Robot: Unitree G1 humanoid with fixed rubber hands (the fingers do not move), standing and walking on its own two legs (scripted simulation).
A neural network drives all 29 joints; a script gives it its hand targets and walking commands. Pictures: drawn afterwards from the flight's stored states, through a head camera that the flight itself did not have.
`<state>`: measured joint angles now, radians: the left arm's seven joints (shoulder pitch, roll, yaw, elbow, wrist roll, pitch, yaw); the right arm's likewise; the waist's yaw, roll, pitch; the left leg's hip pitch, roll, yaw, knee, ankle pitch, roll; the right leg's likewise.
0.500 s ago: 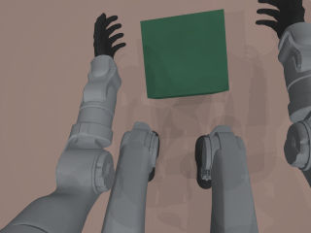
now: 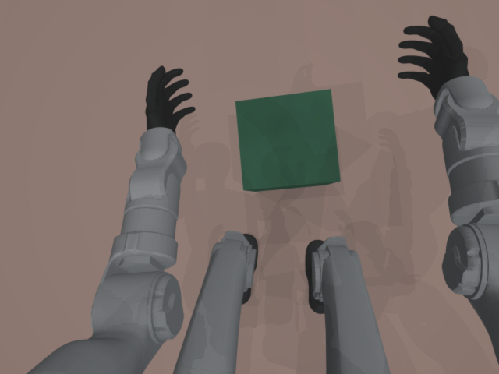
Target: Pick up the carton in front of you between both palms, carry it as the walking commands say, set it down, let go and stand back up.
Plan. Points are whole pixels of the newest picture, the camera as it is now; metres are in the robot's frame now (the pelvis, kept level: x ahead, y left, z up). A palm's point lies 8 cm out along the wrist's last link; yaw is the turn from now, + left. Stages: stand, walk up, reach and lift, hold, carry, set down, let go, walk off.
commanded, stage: set down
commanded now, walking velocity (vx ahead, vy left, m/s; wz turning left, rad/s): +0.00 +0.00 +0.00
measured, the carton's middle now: (286, 148) +0.47 +0.00 -0.46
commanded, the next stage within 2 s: let go in 0.12 s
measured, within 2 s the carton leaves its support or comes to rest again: neither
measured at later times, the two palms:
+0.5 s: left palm (92, 163) +0.38 +0.21 +0.02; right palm out of the picture +0.40 -0.23 +0.01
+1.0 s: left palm out of the picture +0.27 +0.25 +0.13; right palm out of the picture +0.28 -0.22 +0.12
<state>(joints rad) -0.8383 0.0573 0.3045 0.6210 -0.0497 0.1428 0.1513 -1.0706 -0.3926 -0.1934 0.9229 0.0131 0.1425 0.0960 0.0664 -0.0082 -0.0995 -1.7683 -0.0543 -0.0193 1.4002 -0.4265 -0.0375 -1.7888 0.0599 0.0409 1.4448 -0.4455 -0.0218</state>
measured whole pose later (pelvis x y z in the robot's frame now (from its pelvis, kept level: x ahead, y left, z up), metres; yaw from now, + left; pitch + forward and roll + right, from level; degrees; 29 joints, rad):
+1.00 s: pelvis +0.11 +0.02 +0.19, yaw -2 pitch +4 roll +0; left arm 0.24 0.22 0.03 0.43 -0.02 0.03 -0.07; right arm 0.20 -0.21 -0.06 0.49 -0.01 0.02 0.05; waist 0.02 0.01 0.01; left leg -0.24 -0.04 -0.06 0.44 -0.26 0.01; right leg -0.23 0.03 0.05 0.43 -0.27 -0.01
